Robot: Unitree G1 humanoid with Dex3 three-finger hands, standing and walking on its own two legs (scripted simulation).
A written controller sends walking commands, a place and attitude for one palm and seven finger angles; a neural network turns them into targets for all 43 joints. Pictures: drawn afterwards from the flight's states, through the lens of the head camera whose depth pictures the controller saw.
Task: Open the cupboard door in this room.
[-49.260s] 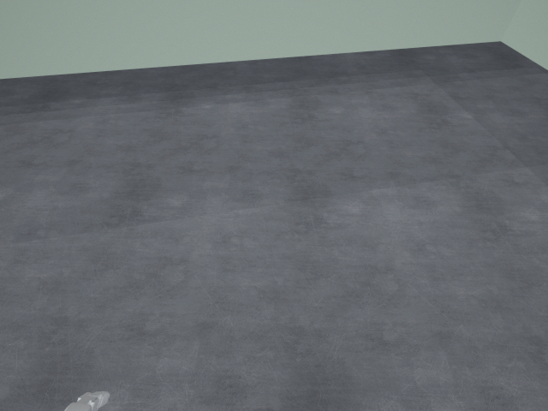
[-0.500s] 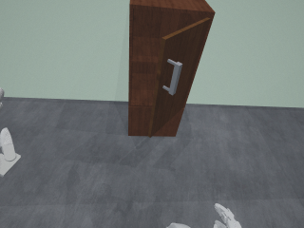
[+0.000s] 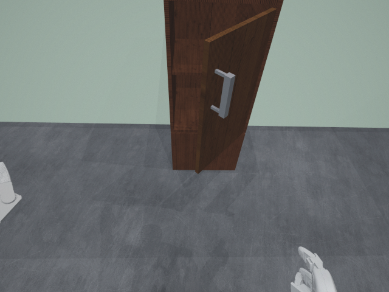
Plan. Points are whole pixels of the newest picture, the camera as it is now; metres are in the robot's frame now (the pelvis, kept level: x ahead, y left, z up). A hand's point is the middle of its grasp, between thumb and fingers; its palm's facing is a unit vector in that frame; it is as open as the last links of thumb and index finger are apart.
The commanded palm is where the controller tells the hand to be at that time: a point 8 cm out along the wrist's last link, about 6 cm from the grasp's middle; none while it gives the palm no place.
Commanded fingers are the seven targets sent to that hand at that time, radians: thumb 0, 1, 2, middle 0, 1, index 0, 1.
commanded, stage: stop stepping back and stand still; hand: left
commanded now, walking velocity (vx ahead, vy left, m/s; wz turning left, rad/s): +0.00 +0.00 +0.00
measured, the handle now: (221, 94) +0.67 -0.05 +0.03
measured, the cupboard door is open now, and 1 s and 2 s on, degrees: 47 47 47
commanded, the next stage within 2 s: let the arm hang, fingers relaxed in 0.30 s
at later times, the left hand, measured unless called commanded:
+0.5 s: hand (53, 234) +0.21 +0.27 +0.05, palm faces +0.22 -0.84 -0.50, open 7.4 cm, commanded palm none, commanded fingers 0.00 0.90 0.90 -0.20 -0.30 -0.20 -0.30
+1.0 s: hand out of the picture -0.10 +0.20 -0.16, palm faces +0.07 -0.97 -0.22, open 7.3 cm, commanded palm none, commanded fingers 0.00 0.90 0.90 -0.20 -0.30 -0.20 -0.30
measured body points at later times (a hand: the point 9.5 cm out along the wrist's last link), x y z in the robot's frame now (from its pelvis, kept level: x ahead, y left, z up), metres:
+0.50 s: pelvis +0.00 +0.00 +0.00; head +0.00 -0.03 +0.45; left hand +0.19 +0.31 +0.08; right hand +0.16 -0.25 -0.11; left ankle +0.04 +0.12 -0.73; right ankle -0.04 -0.10 -0.73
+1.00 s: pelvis -0.01 +0.02 +0.01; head +0.01 +0.02 +0.46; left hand -0.10 +0.25 -0.14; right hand -0.04 -0.19 -0.15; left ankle +0.04 +0.12 -0.73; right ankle -0.04 -0.10 -0.73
